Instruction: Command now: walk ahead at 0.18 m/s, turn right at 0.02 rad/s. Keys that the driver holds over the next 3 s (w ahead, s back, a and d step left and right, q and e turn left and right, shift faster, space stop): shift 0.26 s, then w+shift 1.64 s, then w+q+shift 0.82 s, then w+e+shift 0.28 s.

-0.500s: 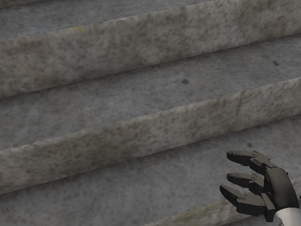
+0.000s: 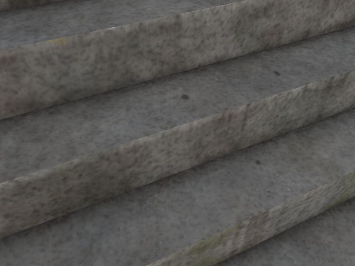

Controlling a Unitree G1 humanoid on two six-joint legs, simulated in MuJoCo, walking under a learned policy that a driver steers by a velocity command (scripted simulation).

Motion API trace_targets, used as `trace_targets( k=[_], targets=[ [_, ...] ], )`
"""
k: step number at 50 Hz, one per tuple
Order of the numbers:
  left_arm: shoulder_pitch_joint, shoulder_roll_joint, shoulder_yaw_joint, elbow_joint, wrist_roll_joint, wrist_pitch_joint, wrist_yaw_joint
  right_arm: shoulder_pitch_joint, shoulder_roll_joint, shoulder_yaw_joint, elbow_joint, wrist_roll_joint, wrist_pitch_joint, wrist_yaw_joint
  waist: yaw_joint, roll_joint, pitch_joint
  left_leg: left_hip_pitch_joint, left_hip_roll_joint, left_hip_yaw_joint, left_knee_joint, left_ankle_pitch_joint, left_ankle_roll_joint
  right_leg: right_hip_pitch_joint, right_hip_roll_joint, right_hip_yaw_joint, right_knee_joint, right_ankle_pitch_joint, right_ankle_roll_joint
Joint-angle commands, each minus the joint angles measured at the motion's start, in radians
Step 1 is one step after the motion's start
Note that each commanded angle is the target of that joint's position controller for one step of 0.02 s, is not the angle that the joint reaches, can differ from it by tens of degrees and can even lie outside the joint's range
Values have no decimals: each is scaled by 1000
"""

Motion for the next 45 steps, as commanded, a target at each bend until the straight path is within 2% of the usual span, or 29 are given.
trace_targets(
  k=[1,2,4,5,6,7,9,11,13,15,16,18,21,25,28,30,31,32,34,35,36,37,38,39,40,41,42,43,45],
  targets=[
    [-175,-53,-33,-99,-8,-23,-16,80,-61,-13,-4,13,16,-13,-28,82,190,0,152,-187,-245,-17,199,-72,33,-92,-290,-85,2],
    [-116,-46,-28,-85,-15,-20,-17,46,-73,-12,-23,-1,10,-6,-2,147,154,-26,192,-210,-230,38,200,80,-4,-12,-412,-63,-18],
    [18,47,2,-29,-1,-6,0,-10,-104,-15,-14,-2,-8,2,73,142,109,-81,173,-170,-132,202,170,297,18,-23,-609,130,-44],
    [82,95,20,-11,-4,1,11,-17,-111,-15,-8,4,-17,12,93,109,77,-131,149,-140,-43,189,142,403,-20,22,-650,199,-53],
    [142,150,34,1,3,10,17,-53,-72,-1,-13,0,-26,26,115,-15,14,-278,98,-103,140,73,93,569,-109,136,-606,380,-69],
    [133,152,33,-14,23,24,27,49,-3,16,10,9,-33,27,83,-180,-59,-406,52,-60,282,-84,30,649,-249,336,-663,262,-170],
    [89,57,9,-29,41,20,25,79,-50,5,56,27,-21,21,102,-120,-13,-352,69,-52,625,-185,-63,435,-348,518,-801,14,-325],
    [-26,37,-5,-21,50,6,18,58,-2,6,57,27,-7,15,29,-35,43,-327,70,-96,980,-151,-126,239,-321,436,-845,-37,-301],
    [-122,42,-9,-19,44,15,18,54,17,-1,44,35,-2,1,-11,-36,97,-374,67,-96,1193,-76,-133,162,-249,303,-829,50,-252],
    [-41,131,28,20,21,7,23,40,-36,-7,16,24,-35,8,8,-81,86,-493,28,-14,1217,8,-89,256,-198,259,-873,-95,-258],
    [-41,118,28,26,27,-4,22,-9,-35,-3,-10,19,-52,14,12,-82,103,-540,25,-5,1241,63,-66,267,-200,263,-891,-111,-266],
    [38,96,25,49,46,-30,35,-134,13,26,-88,31,-74,17,44,-84,111,-757,41,-61,1411,84,-38,392,-255,322,-894,-97,-300],
    [245,55,14,131,45,-66,44,-274,76,68,-226,54,-103,29,109,-84,109,-1273,45,-176,1928,-34,5,688,-351,407,-874,-113,-310],
    [187,26,-8,156,50,-72,41,-330,177,148,-363,52,-117,76,33,-8,103,-1572,79,-258,2233,-138,13,571,-397,326,-855,-152,-243],
    [-25,94,-13,121,44,-83,18,-420,136,185,-453,46,-104,73,-58,10,121,-1266,127,-108,1824,49,-23,46,-295,97,-1016,-207,-217],
    [-52,139,-7,131,13,-98,8,-468,127,205,-461,10,-94,57,-68,-9,43,-834,173,65,1528,131,-4,-180,-265,25,-1222,-61,-249],
    [-43,126,-9,160,-14,-91,-5,-453,103,203,-425,17,-91,52,-73,-39,9,-547,147,119,1303,45,23,-219,-214,-91,-1245,153,-238],
    [102,141,0,206,-39,-88,-8,-475,69,183,-416,9,-99,49,-35,-61,-73,-432,90,115,1196,-112,48,-53,-192,-98,-1136,532,-246],
    [146,275,33,226,-5,-63,-6,-231,-45,102,-308,1,-82,57,-129,-181,-219,-346,-64,225,1073,-447,25,352,-266,-85,-875,1392,-295],
    [125,311,47,221,-8,-53,3,-122,-101,69,-281,0,-76,57,-186,-231,-228,-339,-74,94,873,-522,39,517,-282,-79,-671,1515,-289],
    [-44,277,47,141,-24,-49,17,22,-184,35,-229,-16,-74,66,-256,-134,-159,-278,19,-251,534,-442,91,419,-290,-6,-352,1490,-271],
    [-77,76,14,46,3,-69,4,169,-307,-11,-141,-33,-62,66,-213,456,-243,43,149,-781,74,-681,197,-23,-94,59,-4,613,-246],
    [-244,-8,16,-51,22,-100,-18,168,-296,-19,-123,-19,-74,35,-219,534,-135,38,212,-1105,-171,-727,162,-353,131,372,487,234,-224],
    [-448,-79,-3,-176,11,-117,-46,52,-198,9,-111,-7,-95,33,-153,379,43,-73,240,-1001,-120,-625,74,-608,136,477,782,229,-236],
    [-492,-108,-36,-228,9,-126,-59,-5,-71,38,-86,-17,-96,56,-94,238,86,-241,214,-867,-44,-583,46,-639,97,388,891,291,-251],
    [-368,-134,-57,-224,29,-125,-60,-110,41,61,-68,-22,-94,69,28,124,128,-372,194,-691,76,-485,60,-624,71,349,930,390,-236],
    [-219,-133,-63,-197,30,-106,-57,-199,142,86,-55,-15,-93,69,123,99,146,-490,150,-510,157,-388,53,-567,60,329,955,449,-207],
    [-156,-123,-68,-180,20,-94,-62,-214,181,97,-28,-26,-94,73,157,96,126,-511,138,-428,148,-297,71,-560,75,319,1064,432,-196],
    [-111,-109,-84,-187,8,-98,-59,-130,101,77,6,-7,-106,91,152,37,108,-422,164,-370,56,-180,105,-666,64,267,1122,388,-178]
  ],
)
Next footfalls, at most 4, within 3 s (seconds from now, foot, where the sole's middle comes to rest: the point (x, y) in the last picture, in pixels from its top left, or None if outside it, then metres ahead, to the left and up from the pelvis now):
0.12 right None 0.10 -0.10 -0.78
0.70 left None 0.18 0.22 -0.57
1.34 right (167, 216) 0.56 0.03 -0.37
1.76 left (75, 120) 0.75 0.29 -0.16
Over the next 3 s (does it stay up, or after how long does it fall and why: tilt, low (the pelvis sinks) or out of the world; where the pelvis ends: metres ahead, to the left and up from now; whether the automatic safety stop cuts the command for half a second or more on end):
stays up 1.09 0.26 0.87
